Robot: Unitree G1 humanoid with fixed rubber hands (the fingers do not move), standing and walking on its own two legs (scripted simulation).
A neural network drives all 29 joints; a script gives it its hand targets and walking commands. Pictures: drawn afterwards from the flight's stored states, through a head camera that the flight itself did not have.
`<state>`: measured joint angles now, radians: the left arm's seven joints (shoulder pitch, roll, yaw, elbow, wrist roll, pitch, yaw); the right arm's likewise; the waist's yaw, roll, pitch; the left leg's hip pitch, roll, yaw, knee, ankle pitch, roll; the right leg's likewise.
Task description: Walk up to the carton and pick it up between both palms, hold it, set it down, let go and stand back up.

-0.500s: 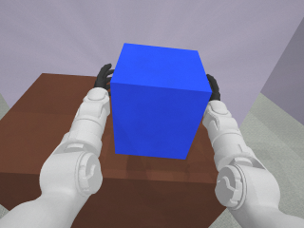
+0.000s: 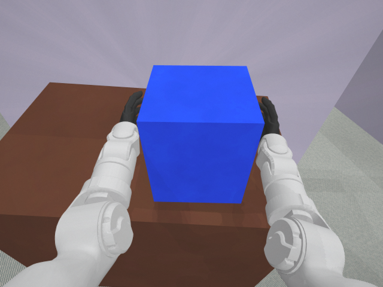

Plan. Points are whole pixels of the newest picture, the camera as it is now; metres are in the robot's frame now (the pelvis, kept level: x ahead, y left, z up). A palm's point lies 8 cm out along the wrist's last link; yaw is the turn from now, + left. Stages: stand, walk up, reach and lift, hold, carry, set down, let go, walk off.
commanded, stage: set down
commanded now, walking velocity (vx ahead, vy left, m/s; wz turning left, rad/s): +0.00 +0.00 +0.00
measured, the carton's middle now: (198, 136) +0.44 -0.02 +0.10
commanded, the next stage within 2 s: none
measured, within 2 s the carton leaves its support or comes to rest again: rests again in 0.76 s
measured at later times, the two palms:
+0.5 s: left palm (129, 136) +0.43 +0.14 +0.11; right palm (265, 145) +0.41 -0.16 +0.12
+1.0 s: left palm (132, 141) +0.43 +0.13 +0.10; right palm (266, 151) +0.40 -0.17 +0.10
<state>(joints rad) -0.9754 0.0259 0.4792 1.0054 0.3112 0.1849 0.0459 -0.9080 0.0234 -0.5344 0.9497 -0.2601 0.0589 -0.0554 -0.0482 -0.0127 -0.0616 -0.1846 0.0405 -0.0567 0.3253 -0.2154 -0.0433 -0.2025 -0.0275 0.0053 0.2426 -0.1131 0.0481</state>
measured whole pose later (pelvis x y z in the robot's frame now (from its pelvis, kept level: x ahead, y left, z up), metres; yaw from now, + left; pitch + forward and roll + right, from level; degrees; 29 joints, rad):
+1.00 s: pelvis +0.00 +0.00 +0.00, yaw -1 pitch +5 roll +0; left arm -0.91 -0.04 0.57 0.99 0.39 0.05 0.01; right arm -0.79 0.10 -0.66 0.84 -0.44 -0.09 0.00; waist -0.02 0.00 -0.03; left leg -0.20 0.03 -0.04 0.30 -0.20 -0.04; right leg -0.24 -0.04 0.02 0.25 -0.11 0.05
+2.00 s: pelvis +0.00 +0.00 +0.00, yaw -2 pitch +5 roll +0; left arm -0.90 -0.07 0.59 0.93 0.42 0.04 -0.01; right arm -0.77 0.10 -0.65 0.81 -0.44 -0.11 0.03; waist -0.01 -0.01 0.01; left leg -0.18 0.04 -0.01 0.30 -0.20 -0.03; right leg -0.23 -0.03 0.04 0.26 -0.11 0.05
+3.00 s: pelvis -0.05 -0.02 -0.02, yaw -1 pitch +17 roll +0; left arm -1.35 0.34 -0.15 1.47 -0.43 0.11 0.11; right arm -1.23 -0.27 -0.03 1.26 0.33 0.19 -0.12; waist -0.04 0.00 -0.24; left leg -0.60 0.06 -0.05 0.49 -0.20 -0.07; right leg -0.63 0.00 0.01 0.44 -0.10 0.02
